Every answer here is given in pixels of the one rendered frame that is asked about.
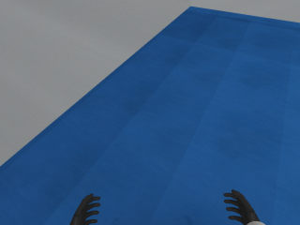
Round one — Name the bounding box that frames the robot left hand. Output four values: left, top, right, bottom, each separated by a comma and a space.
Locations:
69, 193, 100, 225

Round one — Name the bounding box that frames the robot right hand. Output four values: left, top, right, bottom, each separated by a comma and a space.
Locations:
223, 189, 260, 225

